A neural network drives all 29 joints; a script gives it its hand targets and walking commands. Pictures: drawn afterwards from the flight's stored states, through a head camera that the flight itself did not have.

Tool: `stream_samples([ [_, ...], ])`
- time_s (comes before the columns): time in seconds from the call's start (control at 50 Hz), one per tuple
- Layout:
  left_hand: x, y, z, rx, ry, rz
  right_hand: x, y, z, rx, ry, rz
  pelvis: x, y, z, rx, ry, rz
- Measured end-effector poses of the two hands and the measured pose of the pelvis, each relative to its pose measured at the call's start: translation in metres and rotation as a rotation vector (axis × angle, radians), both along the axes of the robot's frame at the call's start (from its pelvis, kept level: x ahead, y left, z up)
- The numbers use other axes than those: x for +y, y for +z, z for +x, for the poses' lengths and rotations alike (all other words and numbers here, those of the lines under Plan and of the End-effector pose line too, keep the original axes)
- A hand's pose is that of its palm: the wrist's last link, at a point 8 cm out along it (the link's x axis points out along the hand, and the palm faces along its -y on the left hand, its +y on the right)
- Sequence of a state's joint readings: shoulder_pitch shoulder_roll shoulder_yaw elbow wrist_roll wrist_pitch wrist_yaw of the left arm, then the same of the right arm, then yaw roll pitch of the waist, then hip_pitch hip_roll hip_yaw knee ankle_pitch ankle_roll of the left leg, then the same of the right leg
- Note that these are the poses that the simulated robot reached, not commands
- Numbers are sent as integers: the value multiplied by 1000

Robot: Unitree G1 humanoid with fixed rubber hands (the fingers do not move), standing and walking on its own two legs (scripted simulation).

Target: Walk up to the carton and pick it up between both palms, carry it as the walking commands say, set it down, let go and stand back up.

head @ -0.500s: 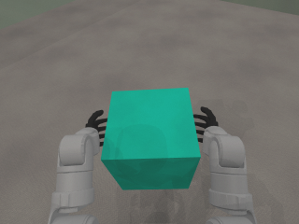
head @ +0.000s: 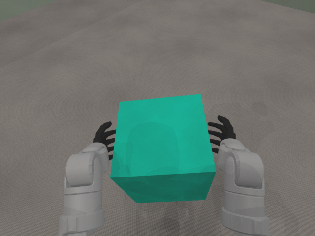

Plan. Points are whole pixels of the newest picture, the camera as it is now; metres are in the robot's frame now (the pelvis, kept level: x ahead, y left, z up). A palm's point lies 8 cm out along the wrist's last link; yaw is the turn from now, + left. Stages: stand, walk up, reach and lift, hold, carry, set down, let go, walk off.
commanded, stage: carry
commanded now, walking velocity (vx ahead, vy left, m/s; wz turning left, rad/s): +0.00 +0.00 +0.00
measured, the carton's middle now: (165, 154) +0.34 -0.02 -0.01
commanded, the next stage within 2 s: none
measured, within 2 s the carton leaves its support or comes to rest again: neither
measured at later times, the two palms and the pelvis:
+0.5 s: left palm (123, 80) +0.57 +0.10 +0.06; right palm (216, 73) +0.57 -0.20 +0.08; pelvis +0.26 -0.04 +0.00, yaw +0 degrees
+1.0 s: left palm (132, 41) +0.81 +0.08 +0.06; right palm (206, 34) +0.81 -0.22 +0.07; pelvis +0.50 -0.06 +0.01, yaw +1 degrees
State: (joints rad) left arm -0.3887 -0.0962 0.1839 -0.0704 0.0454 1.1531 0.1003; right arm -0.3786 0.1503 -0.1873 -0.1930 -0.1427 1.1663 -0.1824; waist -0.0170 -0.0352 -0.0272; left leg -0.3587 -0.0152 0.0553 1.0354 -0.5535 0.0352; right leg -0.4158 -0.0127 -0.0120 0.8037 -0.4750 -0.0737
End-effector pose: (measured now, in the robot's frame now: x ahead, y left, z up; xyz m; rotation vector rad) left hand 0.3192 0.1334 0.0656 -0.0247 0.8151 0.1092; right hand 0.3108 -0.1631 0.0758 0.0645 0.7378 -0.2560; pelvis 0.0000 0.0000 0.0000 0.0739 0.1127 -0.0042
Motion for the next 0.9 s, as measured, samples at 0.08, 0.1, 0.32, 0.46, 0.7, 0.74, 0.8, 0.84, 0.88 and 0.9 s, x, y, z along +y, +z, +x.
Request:
stream_samples([
  [0.08, -2, -1, 41, -9, 27, -31, -2, 6, 47, -9, 25, -29, -11, 3, 36, 16, 23, -3],
  [0.1, -2, -2, 50, -11, 32, -34, -1, 7, 58, -12, 30, -31, -12, 3, 46, 11, 26, -8],
  [0.32, -7, 0, 166, -3, -13, 50, -7, -7, 166, 1, 16, 7, -16, 0, 171, -34, -16, -42],
  [0.46, -33, 2, 237, -17, 2, 21, -32, 0, 238, -18, 1, 9, -38, 2, 240, -4, 2, -16],
  [0.7, -26, -19, 347, -5, 38, 12, -24, -15, 360, -7, 42, -12, -38, -7, 361, -20, 6, -52],
  [0.74, -24, -14, 366, 2, 21, 47, -23, -17, 377, 2, 40, 6, -37, -5, 381, -30, -1, -57],
  [0.8, -28, -2, 398, -26, 3, 69, -26, -9, 405, -25, 39, 5, -41, -3, 408, -35, -3, -51],
  [0.84, -34, 2, 419, -37, 6, 69, -33, -6, 426, -36, 38, 8, -47, -4, 430, -33, -2, -42],
  [0.88, -41, 0, 439, -34, 23, 53, -40, -6, 448, -37, 38, 11, -53, -3, 452, -30, 6, -39],
  [0.9, -44, 0, 447, -29, 29, 46, -43, -5, 458, -33, 35, 14, -55, -1, 462, -30, 9, -37],
])
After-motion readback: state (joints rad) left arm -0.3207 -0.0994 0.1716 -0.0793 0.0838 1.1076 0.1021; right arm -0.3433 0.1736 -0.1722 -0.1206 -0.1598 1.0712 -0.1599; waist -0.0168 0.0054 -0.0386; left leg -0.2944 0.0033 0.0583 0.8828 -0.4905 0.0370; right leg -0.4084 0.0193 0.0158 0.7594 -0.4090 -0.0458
